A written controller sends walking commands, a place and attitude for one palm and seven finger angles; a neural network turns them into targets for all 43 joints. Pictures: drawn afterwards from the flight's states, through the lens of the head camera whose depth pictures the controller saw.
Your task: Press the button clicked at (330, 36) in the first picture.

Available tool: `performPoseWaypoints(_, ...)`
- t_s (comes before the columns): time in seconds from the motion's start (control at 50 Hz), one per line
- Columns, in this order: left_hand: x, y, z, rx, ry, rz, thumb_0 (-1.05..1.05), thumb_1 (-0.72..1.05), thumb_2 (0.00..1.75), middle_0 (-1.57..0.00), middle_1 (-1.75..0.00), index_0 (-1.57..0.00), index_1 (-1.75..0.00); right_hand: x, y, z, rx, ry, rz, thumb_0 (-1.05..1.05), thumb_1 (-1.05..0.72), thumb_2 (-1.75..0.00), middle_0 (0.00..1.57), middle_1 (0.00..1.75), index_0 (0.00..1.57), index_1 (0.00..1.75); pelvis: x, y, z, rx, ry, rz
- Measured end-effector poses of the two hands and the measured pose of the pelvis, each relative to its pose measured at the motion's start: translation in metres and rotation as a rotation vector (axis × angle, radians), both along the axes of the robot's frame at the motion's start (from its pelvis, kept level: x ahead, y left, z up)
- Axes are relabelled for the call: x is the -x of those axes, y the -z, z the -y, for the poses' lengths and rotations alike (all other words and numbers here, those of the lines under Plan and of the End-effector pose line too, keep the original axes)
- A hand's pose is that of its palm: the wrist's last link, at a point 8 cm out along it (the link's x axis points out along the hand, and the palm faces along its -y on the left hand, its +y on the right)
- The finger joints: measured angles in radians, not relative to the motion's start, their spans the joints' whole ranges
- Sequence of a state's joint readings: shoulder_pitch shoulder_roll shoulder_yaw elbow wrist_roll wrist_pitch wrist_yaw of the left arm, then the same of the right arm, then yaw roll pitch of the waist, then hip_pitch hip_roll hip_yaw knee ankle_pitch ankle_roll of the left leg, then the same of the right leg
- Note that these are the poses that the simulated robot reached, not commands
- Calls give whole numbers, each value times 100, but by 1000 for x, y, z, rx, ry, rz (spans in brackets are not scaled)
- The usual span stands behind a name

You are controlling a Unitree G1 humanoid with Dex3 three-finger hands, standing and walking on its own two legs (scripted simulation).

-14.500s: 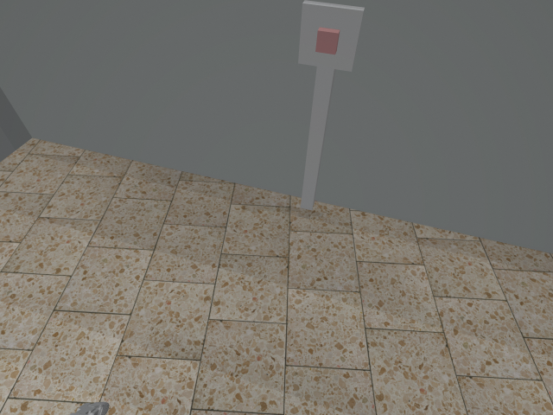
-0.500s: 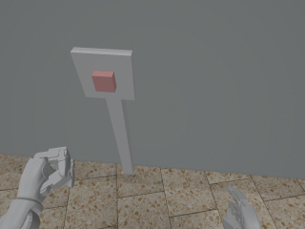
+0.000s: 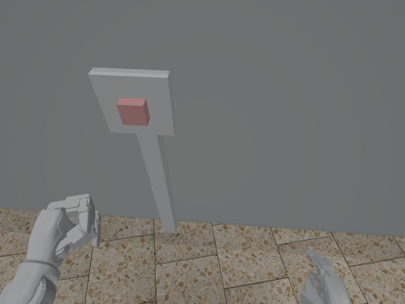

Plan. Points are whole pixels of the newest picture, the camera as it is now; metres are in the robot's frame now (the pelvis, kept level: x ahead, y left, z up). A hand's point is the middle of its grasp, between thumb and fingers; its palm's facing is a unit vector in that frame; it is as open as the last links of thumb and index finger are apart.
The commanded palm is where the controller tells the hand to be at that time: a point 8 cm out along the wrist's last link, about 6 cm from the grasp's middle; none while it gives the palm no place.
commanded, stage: aim a knuckle at the button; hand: left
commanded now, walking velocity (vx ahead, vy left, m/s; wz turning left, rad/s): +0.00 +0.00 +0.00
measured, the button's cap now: (134, 111) +0.53 +0.20 +0.09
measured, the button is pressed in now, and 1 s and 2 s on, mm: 0 0 0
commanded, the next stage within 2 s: press the button with the knuckle in 1.94 s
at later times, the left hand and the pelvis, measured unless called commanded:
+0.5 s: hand (109, 190) +0.31 +0.20 +0.07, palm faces -0.02 -1.00 -0.03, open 3.1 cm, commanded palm +0.29 +0.25 +0.08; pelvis -0.01 +0.00 +0.00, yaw -1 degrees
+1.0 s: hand (128, 162) +0.39 +0.19 +0.06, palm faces -0.01 -1.00 -0.02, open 3.1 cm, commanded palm +0.37 +0.24 +0.06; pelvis +0.00 +0.00 -0.01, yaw -2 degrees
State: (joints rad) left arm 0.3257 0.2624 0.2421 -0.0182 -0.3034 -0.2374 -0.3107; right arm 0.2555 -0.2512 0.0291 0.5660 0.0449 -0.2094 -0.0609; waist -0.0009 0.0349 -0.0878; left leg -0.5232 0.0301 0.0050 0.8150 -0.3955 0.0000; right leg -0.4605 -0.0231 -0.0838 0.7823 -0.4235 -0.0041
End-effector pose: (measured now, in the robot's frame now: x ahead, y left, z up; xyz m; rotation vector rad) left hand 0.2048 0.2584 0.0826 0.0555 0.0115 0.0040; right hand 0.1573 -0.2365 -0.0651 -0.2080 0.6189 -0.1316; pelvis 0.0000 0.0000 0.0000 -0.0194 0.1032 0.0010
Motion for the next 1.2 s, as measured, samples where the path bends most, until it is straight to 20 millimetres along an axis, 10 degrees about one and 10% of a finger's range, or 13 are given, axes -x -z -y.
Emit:
performPoseWaypoints(0.16, -4, 0, 2, 1, -1, 13, 1, 90, 90, -130, -150, -130, -150, 2, 4, 0, -3, -10, -4, 1, -90, -90, 20, 30, 20, 30, 4, 1, 2, -2, -6, 3)
performPoseWaypoints(1.2, -194, 26, 21, 47, 19, -17, 1, 90, 90, -130, -150, -130, -150, 98, 47, 21, 29, 161, -438, 1, -90, -90, 20, 30, 20, 30, 5, 11, -4, -5, 33, -122)
